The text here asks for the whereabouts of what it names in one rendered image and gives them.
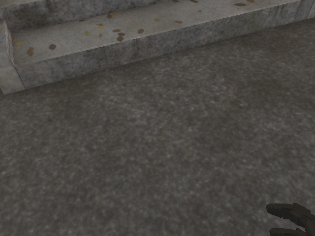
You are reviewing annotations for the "robot right hand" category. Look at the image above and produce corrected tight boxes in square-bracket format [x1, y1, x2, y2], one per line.
[266, 203, 315, 236]

